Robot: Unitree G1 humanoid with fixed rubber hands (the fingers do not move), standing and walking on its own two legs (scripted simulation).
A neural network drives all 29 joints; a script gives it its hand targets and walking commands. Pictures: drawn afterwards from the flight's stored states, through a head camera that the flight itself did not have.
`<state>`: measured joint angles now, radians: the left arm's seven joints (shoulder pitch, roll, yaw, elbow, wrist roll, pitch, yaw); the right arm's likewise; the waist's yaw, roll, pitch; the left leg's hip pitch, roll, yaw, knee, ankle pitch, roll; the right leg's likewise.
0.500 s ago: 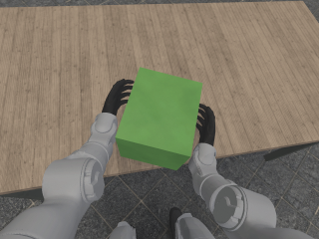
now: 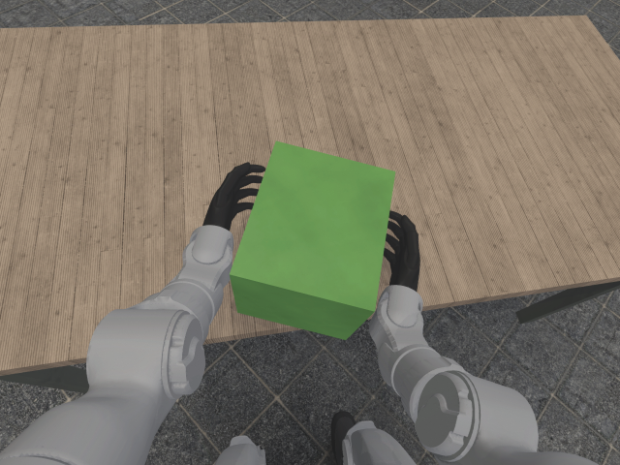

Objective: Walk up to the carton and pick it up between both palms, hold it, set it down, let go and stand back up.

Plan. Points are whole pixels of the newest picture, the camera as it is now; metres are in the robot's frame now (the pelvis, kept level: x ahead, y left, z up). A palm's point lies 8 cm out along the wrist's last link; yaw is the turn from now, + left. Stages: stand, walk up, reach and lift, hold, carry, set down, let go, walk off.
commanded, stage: reach and lift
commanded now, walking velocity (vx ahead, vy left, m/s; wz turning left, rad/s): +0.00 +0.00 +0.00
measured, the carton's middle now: (312, 245) +0.40 -0.02 -0.03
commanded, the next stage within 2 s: none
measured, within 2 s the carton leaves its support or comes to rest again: leaves its support in 0.12 s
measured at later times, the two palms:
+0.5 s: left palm (232, 197) +0.42 +0.08 +0.06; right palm (424, 274) +0.33 -0.15 +0.01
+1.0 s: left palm (220, 120) +0.42 +0.08 +0.19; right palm (471, 211) +0.35 -0.16 +0.13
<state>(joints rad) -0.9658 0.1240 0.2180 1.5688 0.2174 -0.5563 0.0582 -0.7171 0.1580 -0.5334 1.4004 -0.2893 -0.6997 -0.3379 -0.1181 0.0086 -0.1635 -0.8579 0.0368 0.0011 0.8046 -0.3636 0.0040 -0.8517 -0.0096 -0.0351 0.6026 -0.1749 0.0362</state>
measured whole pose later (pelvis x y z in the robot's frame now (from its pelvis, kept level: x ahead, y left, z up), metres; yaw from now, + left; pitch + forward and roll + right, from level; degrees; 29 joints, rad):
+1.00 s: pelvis -0.02 -0.01 +0.02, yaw +1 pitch +9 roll -3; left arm -1.06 0.11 0.04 1.25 -0.05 0.16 0.12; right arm -0.66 0.11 -0.22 0.66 0.00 0.34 -0.31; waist -0.11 0.07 -0.24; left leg -0.53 0.03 0.00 0.72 -0.35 0.00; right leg -0.54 -0.01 -0.04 0.55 -0.16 0.04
